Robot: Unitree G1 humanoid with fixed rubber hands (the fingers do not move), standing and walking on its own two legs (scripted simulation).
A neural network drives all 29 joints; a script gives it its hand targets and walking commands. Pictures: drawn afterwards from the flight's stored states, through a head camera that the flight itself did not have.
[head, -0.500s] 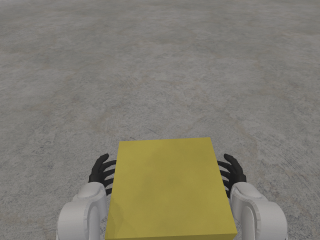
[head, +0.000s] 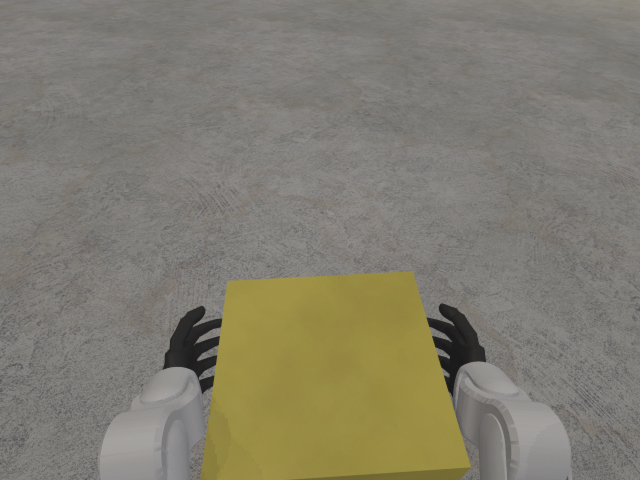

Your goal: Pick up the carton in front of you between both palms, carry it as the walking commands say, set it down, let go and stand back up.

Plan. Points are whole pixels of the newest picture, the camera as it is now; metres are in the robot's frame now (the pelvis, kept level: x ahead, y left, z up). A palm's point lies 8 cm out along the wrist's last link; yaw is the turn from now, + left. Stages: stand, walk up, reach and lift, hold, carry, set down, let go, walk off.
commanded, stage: carry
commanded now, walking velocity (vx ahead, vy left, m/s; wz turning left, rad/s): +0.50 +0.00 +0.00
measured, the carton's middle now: (326, 409) +0.23 +0.00 +0.02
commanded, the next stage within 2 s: none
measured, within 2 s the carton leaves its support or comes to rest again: neither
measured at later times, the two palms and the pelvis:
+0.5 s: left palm (240, 197) +0.56 +0.13 +0.08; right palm (413, 197) +0.58 -0.17 +0.07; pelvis +0.33 -0.03 +0.00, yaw +4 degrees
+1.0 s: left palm (233, 113) +0.87 +0.18 +0.09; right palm (366, 111) +0.88 -0.12 +0.10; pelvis +0.63 +0.03 +0.00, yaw +0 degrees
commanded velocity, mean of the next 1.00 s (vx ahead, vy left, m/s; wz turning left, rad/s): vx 0.34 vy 0.00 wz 0.00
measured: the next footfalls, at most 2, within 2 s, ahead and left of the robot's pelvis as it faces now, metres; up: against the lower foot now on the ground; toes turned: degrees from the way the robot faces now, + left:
right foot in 0.40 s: +0.46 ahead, -0.12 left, +0.00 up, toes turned -10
left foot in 0.88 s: +0.76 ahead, +0.11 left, +0.00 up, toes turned +2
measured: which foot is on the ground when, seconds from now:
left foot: down 0.00-0.42, up 0.44-0.86, down 0.88-1.00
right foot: up 0.00-0.38, down 0.40-0.88, up 0.90-1.00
